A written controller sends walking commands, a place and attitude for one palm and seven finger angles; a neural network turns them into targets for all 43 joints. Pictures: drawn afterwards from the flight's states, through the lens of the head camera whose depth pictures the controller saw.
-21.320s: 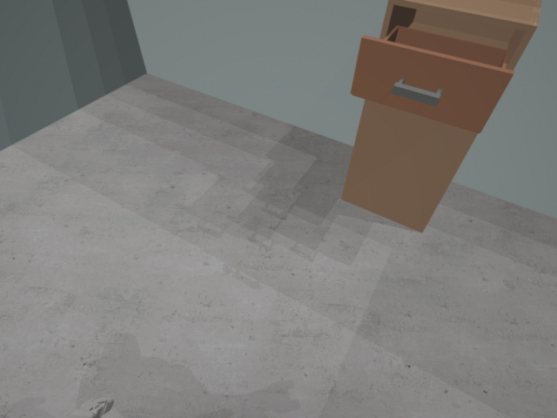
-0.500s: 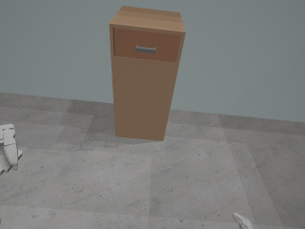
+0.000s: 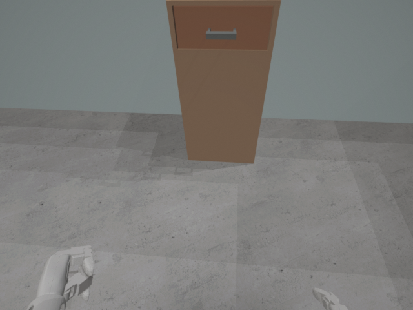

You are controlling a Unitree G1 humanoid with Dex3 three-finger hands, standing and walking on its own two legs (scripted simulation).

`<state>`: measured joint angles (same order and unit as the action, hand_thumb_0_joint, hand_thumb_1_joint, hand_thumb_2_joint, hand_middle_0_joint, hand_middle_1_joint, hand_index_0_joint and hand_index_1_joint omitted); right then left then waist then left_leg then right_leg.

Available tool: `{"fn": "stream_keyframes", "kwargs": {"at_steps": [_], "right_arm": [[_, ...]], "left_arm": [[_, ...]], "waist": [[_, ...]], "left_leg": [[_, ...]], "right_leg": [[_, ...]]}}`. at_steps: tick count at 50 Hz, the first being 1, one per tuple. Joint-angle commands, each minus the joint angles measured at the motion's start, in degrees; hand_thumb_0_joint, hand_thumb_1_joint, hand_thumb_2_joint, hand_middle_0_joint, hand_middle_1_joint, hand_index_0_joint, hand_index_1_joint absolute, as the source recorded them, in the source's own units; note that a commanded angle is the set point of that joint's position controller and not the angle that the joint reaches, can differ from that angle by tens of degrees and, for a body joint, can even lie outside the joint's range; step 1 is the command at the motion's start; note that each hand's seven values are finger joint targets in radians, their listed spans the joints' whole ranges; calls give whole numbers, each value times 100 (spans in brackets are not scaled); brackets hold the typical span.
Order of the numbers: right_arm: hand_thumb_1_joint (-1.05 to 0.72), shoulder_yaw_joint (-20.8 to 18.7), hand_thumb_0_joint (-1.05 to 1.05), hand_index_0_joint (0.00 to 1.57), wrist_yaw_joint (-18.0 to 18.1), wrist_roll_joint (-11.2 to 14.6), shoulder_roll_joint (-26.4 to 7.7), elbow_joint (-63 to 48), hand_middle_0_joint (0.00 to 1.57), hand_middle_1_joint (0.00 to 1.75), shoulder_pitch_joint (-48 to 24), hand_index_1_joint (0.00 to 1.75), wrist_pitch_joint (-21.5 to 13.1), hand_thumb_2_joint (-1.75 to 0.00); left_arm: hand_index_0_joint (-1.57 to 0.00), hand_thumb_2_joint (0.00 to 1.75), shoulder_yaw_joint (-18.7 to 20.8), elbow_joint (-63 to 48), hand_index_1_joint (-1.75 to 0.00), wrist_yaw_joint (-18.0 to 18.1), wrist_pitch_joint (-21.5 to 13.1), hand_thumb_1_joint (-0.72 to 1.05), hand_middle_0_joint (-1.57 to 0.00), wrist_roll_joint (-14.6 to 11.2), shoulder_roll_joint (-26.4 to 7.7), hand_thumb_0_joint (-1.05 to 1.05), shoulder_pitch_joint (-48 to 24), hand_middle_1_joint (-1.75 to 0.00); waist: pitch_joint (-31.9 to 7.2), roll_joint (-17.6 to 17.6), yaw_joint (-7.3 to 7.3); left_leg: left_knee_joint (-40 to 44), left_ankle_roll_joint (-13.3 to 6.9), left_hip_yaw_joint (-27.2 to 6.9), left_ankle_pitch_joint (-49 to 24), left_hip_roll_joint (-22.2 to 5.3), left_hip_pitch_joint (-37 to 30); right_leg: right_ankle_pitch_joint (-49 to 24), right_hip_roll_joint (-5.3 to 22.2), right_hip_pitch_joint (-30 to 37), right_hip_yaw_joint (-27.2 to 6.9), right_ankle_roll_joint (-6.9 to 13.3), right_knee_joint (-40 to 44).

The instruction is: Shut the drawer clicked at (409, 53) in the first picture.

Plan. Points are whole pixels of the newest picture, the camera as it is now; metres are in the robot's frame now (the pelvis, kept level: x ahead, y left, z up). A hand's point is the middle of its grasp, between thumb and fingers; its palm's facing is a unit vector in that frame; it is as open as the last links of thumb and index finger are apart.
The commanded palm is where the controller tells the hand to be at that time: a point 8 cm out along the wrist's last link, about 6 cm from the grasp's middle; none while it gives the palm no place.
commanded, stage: let the arm hang, fingers relaxed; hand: left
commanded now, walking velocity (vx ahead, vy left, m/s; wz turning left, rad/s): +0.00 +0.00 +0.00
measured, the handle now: (221, 32) +1.05 -0.02 +0.07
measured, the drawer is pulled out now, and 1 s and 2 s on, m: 0.00 0.00 0.00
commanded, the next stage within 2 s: look to check the result in 0.96 s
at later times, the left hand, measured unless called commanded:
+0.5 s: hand out of the picture -0.01 +0.19 -0.14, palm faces +0.01 -0.98 -0.22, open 5.9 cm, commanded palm none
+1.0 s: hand out of the picture -0.02 +0.17 -0.15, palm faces +0.02 -0.98 -0.17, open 7.4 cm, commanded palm none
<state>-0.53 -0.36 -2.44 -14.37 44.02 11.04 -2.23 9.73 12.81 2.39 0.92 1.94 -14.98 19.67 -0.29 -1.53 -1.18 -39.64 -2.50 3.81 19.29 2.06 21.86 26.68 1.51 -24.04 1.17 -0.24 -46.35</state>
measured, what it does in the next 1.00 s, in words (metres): stands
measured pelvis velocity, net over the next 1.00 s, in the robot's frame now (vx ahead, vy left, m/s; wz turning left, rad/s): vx -0.01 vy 0.01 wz -0.01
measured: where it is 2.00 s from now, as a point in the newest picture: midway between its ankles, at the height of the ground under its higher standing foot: outside the picture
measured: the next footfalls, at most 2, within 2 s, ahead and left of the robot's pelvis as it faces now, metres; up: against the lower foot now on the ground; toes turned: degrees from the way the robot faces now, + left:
none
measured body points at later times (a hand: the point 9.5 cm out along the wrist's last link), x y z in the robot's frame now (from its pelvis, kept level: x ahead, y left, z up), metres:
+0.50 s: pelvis -0.02 +0.00 +0.03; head -0.01 +0.00 +0.48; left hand -0.01 +0.24 -0.13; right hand -0.03 -0.22 -0.13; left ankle +0.01 +0.10 -0.72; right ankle +0.01 -0.10 -0.72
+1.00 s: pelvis -0.01 +0.01 +0.03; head +0.00 +0.00 +0.48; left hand -0.02 +0.22 -0.13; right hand -0.03 -0.20 -0.14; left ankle +0.01 +0.10 -0.72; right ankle +0.01 -0.10 -0.72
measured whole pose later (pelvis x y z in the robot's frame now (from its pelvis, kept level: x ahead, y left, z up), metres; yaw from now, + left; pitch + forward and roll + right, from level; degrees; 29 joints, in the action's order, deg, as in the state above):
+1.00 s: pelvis -0.01 +0.01 +0.03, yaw +0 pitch -2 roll +0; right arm -0.4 1.6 -1.1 -6.6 64.8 17.2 0.0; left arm -0.3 66.1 1.8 -0.5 0.8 -6.7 16.2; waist 2.5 -1.1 -0.4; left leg -23.0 -2.4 2.4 10.5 1.7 11.1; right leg 10.8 -1.5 -11.2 -0.7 1.2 -23.5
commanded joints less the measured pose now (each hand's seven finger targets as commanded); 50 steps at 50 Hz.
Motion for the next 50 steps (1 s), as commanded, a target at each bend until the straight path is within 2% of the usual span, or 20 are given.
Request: {"fn": "stream_keyframes", "kwargs": {"at_steps": [1,2,3,4,5,6,7,8,10,13,14,15,17,18,21,23,28,39,45,50], "right_arm": [[-90,-101,0,20,154,-55,-764,-453,20,30,196,30,-58,-90],[-90,-101,0,20,155,6,-736,-377,20,30,-42,30,-3,-90],[-90,-81,0,20,148,74,-636,-308,20,30,-234,30,45,-90],[-90,-71,0,20,129,151,-441,-272,20,30,-186,30,91,-90],[-90,-53,0,20,115,189,-231,-155,20,30,-41,30,149,-90],[-90,-70,0,20,123,168,-182,48,20,30,78,30,239,-90],[-90,-96,0,20,122,150,-192,232,20,30,150,30,300,-90],[-90,-143,0,20,114,105,-101,346,20,30,315,30,342,-90],[-90,-111,0,20,115,129,32,600,20,30,555,30,350,-90],[-90,-101,0,20,147,115,-40,869,20,30,593,30,308,-90],[-90,-114,0,20,143,120,-95,929,20,30,550,30,315,-90],[-90,-96,0,20,144,113,-90,1012,20,30,511,30,307,-90],[-90,-74,0,20,165,106,-113,1143,20,30,535,30,279,-90],[-90,-70,0,20,170,108,-116,1206,20,30,561,30,268,-90],[-90,-60,0,20,187,121,-126,1382,20,30,683,30,244,-90],[-90,-64,0,20,196,118,-131,1489,20,30,782,30,238,-90],[-90,-76,0,20,211,125,-46,1681,20,30,943,30,242,-90],[-90,-71,0,20,245,170,180,1892,20,30,1112,30,196,-90],[-90,-64,0,20,245,161,270,1958,20,30,1119,30,215,-90],[-90,-68,0,20,258,160,266,1981,20,30,1112,30,184,-90]], "left_arm": [[-108,90,-478,915,-125,-128,-91,90,-108,-76,-184,0,-120,-125],[-104,90,-498,1365,-121,-134,-79,90,-104,-91,-275,0,35,-121],[-100,90,-514,1811,-117,-139,-95,90,-100,-73,-410,0,249,-117],[-96,90,-544,2158,-112,-128,-141,90,-96,-36,-696,0,282,-112],[-92,90,-604,2466,-108,-134,-173,90,-92,-51,-820,0,155,-108],[-88,90,-669,2715,-104,-139,-203,90,-88,-66,-778,0,-169,-104],[-84,90,-720,2903,-99,-134,-207,90,-84,-70,-627,0,-387,-99],[-80,90,-635,2937,-95,-111,-224,90,-80,-47,-411,0,-430,-95],[-72,90,-671,3213,-86,-92,-206,90,-72,-103,-462,0,-532,-86],[-60,90,-760,3574,-73,-95,-165,90,-60,-125,-243,0,-650,-73],[-56,90,-775,3688,-69,-87,-135,90,-56,-119,-249,0,-632,-69],[-52,90,-779,3837,-65,-96,-109,90,-52,-124,-256,0,-616,-65],[-44,90,-798,4076,-56,-106,-98,90,-44,-140,-251,0,-527,-56],[-40,90,-804,4196,-52,-109,-94,90,-40,-146,-259,0,-484,-52],[-28,90,-828,4479,-39,-104,-98,90,-28,-149,-219,0,-401,-39],[-20,90,-825,4604,-30,-99,-92,90,-20,-144,-196,0,-366,-30],[-20,90,-838,4861,-30,-77,-89,90,-20,-131,-82,0,-237,-30],[-20,90,-875,5149,-30,-24,-173,90,-20,-139,120,0,-31,-30],[-20,90,-876,5199,-30,-11,-171,90,-20,-136,169,0,0,-30],[-20,90,-860,5215,-30,-7,-188,90,-20,-137,196,0,1,-30]], "waist": [[-705,-197,54],[-716,-495,224],[-756,-370,397],[-691,226,344],[-475,490,170],[-238,879,55],[-3,866,5],[-13,404,-42],[-230,-45,-97],[-37,127,-41],[32,134,10],[169,-72,37],[313,-258,83],[314,-217,101],[315,-28,120],[321,-66,106],[526,-23,95],[439,80,72],[656,67,62],[469,38,60]], "left_leg": [[1316,-852,-1957,-5544,-1777,-1104],[1284,-653,-1527,-4689,-1538,-746],[1045,-346,-1160,-3299,-1096,-332],[753,24,-722,-1563,-497,-61],[501,214,-448,-182,-170,-102],[292,257,-429,379,-124,-341],[193,235,-503,400,-176,-517],[295,227,-493,199,-209,-640],[817,179,-536,-586,-270,-1054],[1497,60,-817,-907,-601,-1113],[1653,49,-892,-699,-669,-981],[1819,30,-946,-526,-676,-871],[2090,-2,-1050,-353,-749,-736],[2181,-9,-1063,-260,-767,-694],[2317,-15,-1085,-158,-775,-714],[2417,-23,-1127,38,-793,-710],[2522,-34,-1138,239,-786,-666],[2286,-31,-928,-552,-727,-1012],[2280,-14,-884,-440,-699,-943],[2293,-21,-890,-589,-744,-1051]], "right_leg": [[-188,-6,248,-351,-85,5],[-616,46,920,-363,-75,687],[-1744,122,1654,-566,-39,1486],[-2738,567,1792,-1299,144,1970],[-2880,1198,1444,-1969,428,2497],[-2545,1325,1043,-2126,657,2797],[-2142,1191,751,-2034,750,2968],[-1920,1103,685,-1863,718,3015],[-1818,866,847,-1503,548,2868],[-1342,402,866,-948,332,2876],[-1015,342,912,-867,305,2953],[-859,338,943,-843,317,2969],[-947,264,1050,-782,337,2914],[-995,257,1140,-734,340,2888],[-1020,248,1216,-703,341,2884],[-936,229,1190,-678,336,2862],[-824,216,1018,-657,323,2836],[-1334,296,988,-694,327,2822],[-1158,297,876,-723,321,2884],[-1390,297,1001,-706,323,2823]]}}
